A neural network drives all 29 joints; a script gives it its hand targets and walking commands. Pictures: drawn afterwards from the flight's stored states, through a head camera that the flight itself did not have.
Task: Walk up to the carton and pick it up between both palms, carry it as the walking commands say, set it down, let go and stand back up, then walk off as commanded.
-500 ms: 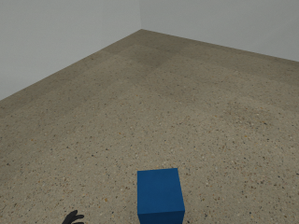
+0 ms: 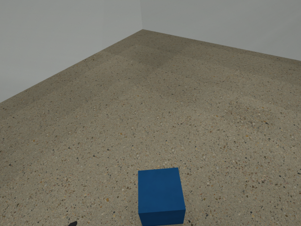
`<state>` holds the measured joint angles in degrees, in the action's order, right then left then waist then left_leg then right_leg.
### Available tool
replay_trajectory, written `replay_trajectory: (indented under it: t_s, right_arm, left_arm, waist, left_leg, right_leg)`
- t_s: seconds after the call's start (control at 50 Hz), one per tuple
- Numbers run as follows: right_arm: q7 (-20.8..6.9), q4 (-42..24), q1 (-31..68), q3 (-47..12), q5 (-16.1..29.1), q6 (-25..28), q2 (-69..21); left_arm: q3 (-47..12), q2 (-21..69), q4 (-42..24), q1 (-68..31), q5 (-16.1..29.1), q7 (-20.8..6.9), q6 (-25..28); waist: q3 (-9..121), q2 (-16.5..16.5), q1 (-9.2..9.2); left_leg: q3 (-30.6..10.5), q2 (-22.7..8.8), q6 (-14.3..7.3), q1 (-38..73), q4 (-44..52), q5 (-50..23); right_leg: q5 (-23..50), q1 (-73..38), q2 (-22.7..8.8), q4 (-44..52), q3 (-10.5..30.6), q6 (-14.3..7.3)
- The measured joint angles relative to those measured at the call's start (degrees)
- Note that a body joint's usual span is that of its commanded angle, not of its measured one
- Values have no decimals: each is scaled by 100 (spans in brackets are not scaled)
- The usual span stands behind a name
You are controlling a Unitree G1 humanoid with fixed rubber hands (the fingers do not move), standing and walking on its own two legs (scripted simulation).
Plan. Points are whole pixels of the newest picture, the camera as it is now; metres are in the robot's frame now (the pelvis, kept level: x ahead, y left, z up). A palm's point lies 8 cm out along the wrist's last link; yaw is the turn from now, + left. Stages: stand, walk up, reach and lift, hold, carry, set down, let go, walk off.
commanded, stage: stand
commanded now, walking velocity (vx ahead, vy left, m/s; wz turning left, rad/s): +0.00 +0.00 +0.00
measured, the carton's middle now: (160, 197) +0.47 +0.01 -0.65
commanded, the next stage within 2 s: walk off in 0.24 s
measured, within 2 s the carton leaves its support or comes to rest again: neither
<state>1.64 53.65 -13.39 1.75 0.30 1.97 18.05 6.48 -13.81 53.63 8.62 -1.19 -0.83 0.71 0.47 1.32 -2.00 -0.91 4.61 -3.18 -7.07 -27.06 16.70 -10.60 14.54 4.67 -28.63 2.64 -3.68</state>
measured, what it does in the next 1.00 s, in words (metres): steps to the right, turning left: right foot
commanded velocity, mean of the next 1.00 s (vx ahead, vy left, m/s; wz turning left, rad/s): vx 0.00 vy -0.12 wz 0.36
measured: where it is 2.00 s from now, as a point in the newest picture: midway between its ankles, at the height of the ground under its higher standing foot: outside the picture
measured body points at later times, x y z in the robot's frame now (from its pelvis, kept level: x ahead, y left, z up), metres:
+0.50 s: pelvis +0.00 +0.00 +0.00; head -0.03 -0.02 +0.45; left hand +0.11 +0.28 -0.11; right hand +0.07 -0.29 -0.13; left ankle -0.02 +0.09 -0.74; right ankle +0.05 -0.07 -0.74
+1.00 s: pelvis +0.00 -0.15 +0.00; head +0.05 -0.17 +0.45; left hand +0.03 +0.15 -0.11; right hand +0.08 -0.43 -0.15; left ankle -0.05 +0.04 -0.67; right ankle +0.03 -0.23 -0.74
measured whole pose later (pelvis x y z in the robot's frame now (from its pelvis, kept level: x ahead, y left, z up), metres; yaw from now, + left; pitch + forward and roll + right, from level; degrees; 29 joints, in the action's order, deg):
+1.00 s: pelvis +0.00 -0.15 +0.00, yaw +15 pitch +1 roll +2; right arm 3.1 55.0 -17.4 3.2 0.3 -2.2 18.5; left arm 6.5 -13.6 52.6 8.6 -1.1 0.7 -4.2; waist -4.0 1.9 -2.3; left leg -8.5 0.5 4.3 -26.3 -54.3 25.3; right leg -15.0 15.9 -0.7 -29.9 -1.8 -2.2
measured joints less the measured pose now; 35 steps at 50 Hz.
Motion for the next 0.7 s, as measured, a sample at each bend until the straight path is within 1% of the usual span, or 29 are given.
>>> replay_trajectory:
  t_s: [0.44,0.52,0.54,0.56,0.6,0.64,0.7]
  right_arm:
    - [-5,237,152,0,0,22,5]
    - [-57,241,111,-17,0,-12,-7]
    - [-58,242,82,-19,0,-39,-7]
    - [-58,243,39,-19,0,-71,-6]
    - [-55,245,-111,-19,0,-127,-13]
    - [-52,245,-264,-19,0,-199,-15]
    - [-51,240,-410,-19,0,-261,-17]
  left_arm:
    - [0,0,292,0,0,22,29]
    - [1,0,328,-1,0,91,-180]
    - [1,0,327,-1,0,103,-244]
    - [1,1,327,-1,0,116,-294]
    - [2,2,321,-2,0,143,-365]
    - [1,1,315,0,0,151,-413]
    - [0,-2,297,0,0,151,-478]
  waist:
    - [0,0,0]
    - [-4,0,0]
    - [-13,1,-1]
    - [-26,4,-5]
    - [-51,13,-14]
    - [-95,9,-9]
    - [-187,3,-4]
  left_leg:
    - [0,2,0,-2,85,-83]
    - [-12,-12,0,-2,86,-84]
    - [-27,-15,0,-1,86,-85]
    - [-56,-21,0,1,86,-86]
    - [-185,-53,0,-9,85,-98]
    - [-346,-108,11,-38,86,-110]
    - [-562,-228,144,-137,87,-135]
  right_leg:
    - [104,-22,-9,132,4,0]
    - [106,-22,2,132,-8,6]
    - [48,-6,3,87,-20,47]
    - [-165,44,5,-109,-24,104]
    - [-811,223,-6,-1006,-28,232]
    - [-1088,360,-79,-1829,-20,381]
    - [-1286,378,-273,-2123,-7,609]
